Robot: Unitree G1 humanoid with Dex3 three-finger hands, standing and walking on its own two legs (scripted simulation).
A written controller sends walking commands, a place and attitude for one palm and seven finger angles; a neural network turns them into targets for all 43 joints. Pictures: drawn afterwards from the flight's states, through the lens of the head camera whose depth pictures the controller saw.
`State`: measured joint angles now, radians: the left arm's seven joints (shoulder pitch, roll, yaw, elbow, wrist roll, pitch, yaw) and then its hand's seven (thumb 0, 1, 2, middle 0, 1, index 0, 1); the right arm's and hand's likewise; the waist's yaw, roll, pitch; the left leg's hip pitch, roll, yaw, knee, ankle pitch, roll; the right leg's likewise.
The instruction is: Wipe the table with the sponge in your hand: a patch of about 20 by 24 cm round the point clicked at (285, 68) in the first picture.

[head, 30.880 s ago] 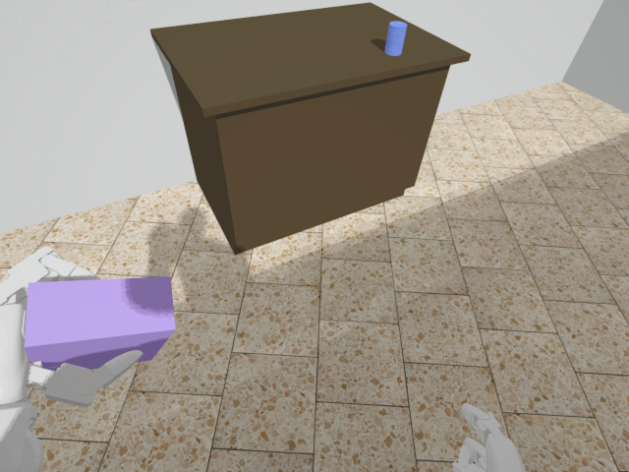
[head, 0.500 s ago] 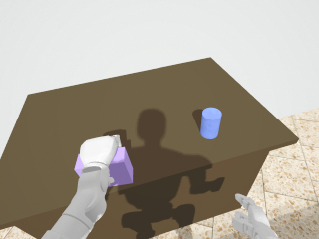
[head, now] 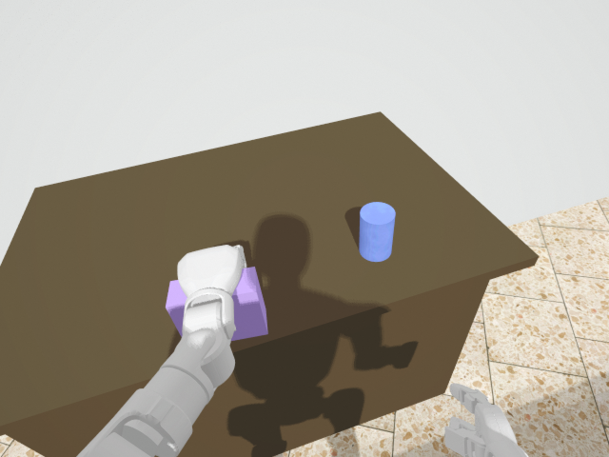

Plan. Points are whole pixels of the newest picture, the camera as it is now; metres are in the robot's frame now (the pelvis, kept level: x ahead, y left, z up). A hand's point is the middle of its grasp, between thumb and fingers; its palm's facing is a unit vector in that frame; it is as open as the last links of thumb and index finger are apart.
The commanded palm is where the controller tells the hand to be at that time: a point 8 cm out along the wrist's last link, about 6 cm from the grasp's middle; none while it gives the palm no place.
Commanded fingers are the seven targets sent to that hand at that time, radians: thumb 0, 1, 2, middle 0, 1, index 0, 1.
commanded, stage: wipe forward along the third lane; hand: left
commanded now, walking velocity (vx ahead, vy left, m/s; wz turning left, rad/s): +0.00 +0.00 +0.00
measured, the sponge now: (223, 315) +0.33 +0.18 +0.00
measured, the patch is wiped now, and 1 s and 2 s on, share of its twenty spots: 0.70 0.80 0.80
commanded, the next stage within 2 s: wipe back along the third lane in 1.48 s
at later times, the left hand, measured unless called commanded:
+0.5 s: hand (219, 263) +0.40 +0.19 +0.04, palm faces -0.09 -0.04 -1.00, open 9.5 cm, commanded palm +0.38 +0.20 +0.09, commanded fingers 0.00 0.10 1.30 -1.20 -1.60 -1.20 -1.60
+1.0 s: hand (208, 248) +0.43 +0.22 +0.04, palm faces -0.09 -0.03 -1.00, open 9.5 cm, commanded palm +0.41 +0.23 +0.09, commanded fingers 0.00 0.10 1.30 -1.20 -1.60 -1.20 -1.60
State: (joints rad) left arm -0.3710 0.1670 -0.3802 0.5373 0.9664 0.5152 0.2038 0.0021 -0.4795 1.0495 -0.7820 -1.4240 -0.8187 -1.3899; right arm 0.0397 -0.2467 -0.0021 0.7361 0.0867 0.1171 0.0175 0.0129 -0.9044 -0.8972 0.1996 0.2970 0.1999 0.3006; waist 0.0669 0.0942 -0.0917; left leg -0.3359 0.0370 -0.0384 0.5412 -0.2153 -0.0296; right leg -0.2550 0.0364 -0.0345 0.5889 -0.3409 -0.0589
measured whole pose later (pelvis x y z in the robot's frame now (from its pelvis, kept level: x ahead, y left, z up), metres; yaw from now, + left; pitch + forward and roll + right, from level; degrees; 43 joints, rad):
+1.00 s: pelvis +0.01 +0.01 +0.00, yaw -1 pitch +8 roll +0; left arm -0.66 0.29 -0.15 0.91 1.01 0.36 0.22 0.00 -0.50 1.06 -0.80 -1.41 -0.83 -1.38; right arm 0.16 -0.26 -0.02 0.74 0.07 0.14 -0.01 0.01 -0.90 -0.90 0.20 0.30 0.20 0.30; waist -0.02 0.07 -0.12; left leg -0.50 0.05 -0.03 0.59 -0.24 -0.02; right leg -0.40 0.05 -0.02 0.60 -0.34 -0.05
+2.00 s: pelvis +0.02 +0.05 -0.01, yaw -2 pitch +11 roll -2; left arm -0.80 0.26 -0.18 1.07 0.99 0.43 0.30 -0.01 -0.46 1.05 -0.75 -1.46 -0.78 -1.44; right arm 0.22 -0.23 -0.03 0.77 0.06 0.14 0.04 0.01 -0.91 -0.90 0.20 0.30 0.20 0.30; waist -0.04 0.07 -0.16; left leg -0.57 0.03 -0.02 0.65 -0.28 0.01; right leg -0.44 0.03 -0.01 0.58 -0.33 0.00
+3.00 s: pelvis +0.02 +0.02 +0.00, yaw +0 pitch +2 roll +0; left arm -0.38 0.19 -0.36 0.54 0.98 0.54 0.22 0.01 -0.45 1.05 -0.75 -1.46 -0.77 -1.44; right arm 0.06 -0.24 0.00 0.69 0.09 0.19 0.04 0.01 -0.90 -0.90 0.20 0.30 0.20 0.30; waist 0.05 0.08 -0.12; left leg -0.36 0.02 -0.03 0.56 -0.25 -0.02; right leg -0.25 0.02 -0.02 0.55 -0.34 -0.03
